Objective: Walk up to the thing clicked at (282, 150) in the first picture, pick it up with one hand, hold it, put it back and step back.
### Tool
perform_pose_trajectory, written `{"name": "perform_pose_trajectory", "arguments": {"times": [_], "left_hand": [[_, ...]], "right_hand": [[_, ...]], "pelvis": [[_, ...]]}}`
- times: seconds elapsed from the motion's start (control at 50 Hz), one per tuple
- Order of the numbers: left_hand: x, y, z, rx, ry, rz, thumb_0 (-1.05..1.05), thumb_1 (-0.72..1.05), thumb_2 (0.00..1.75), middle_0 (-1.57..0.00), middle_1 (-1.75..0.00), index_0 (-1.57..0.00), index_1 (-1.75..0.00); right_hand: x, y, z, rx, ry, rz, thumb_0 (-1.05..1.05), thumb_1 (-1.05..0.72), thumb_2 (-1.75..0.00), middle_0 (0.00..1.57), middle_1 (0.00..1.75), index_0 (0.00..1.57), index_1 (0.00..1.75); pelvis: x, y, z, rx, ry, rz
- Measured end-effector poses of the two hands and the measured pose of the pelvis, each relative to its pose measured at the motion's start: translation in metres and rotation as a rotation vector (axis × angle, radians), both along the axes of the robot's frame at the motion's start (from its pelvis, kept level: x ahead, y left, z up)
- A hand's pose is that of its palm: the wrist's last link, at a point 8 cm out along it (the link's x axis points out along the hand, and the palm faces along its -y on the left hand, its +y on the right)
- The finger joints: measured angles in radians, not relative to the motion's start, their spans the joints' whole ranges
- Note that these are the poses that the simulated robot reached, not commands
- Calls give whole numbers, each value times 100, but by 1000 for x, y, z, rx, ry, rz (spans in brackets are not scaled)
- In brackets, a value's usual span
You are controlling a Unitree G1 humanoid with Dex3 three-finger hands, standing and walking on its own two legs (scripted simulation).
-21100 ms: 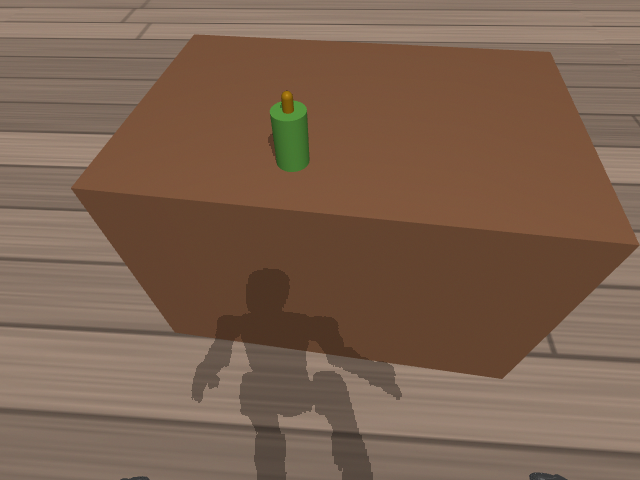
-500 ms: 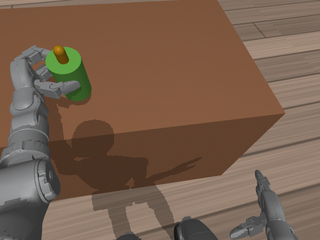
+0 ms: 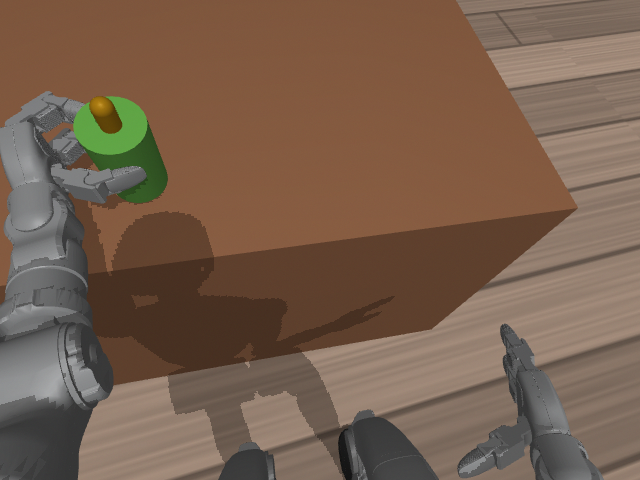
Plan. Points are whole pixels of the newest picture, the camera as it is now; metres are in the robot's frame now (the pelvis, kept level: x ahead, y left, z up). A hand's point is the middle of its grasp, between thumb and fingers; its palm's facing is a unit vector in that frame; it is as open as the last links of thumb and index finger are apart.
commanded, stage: lower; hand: left
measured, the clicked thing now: (122, 146) +0.50 +0.18 +0.09
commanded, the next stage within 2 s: loosen in 0.34 s
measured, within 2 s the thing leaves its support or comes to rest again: rests again in 0.82 s
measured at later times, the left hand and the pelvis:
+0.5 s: hand (95, 156) +0.51 +0.22 +0.07, palm faces +0.23 -0.97 +0.01, open 10.2 cm; pelvis +0.00 +0.00 -0.01, yaw +0 degrees
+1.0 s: hand (94, 156) +0.51 +0.22 +0.07, palm faces +0.24 -0.97 +0.01, open 14.4 cm; pelvis -0.01 +0.00 -0.02, yaw +0 degrees
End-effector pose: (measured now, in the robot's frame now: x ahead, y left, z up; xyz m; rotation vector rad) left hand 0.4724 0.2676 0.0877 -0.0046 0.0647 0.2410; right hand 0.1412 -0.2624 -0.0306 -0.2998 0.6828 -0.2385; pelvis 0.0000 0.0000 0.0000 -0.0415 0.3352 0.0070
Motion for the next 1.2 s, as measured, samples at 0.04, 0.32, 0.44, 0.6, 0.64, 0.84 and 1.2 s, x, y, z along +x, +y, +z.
{"name": "perform_pose_trajectory", "arguments": {"times": [0.04,0.32,0.44,0.6,0.64,0.84,1.2], "left_hand": [[1,0,-3,4,0,-3,-2,-61,72,-76,-115,-95,-127],[3,2,-20,-7,-19,-1,-2,-61,72,-76,-116,-95,-128],[3,2,-20,-8,-25,-7,-2,-61,72,-76,-116,-95,-128],[2,4,-20,-10,-41,6,-1,-61,67,-82,-109,-100,-121],[2,4,-20,-8,-42,9,-1,-60,64,-85,-106,-103,-116],[3,3,-19,-9,-37,8,-1,-56,47,-79,-77,-87,-78],[6,3,-22,-8,-35,5,-1,-61,8,-27,-18,-28,-18]], "right_hand": [[0,2,-2,7,6,4,-1,51,-5,5,5,5,5],[10,2,5,-13,-4,31,-1,50,-5,5,5,5,5],[12,5,9,-17,-16,51,-1,50,-6,5,5,5,5],[2,3,8,-21,-12,47,-1,51,-5,5,5,5,5],[-2,3,7,-20,-5,45,-1,51,-5,5,5,5,5],[-7,1,8,-30,-11,37,-1,50,-5,6,5,5,5],[-7,0,7,-36,-6,30,-1,51,-5,6,5,5,5]], "pelvis": [[1,0,-1,0,5,0],[6,-2,-7,2,19,4],[6,-2,-9,-1,23,8],[-1,-1,-14,-1,26,3],[-2,-1,-15,0,28,2],[-7,-2,-17,2,29,0],[-6,-2,-18,2,34,-2]]}}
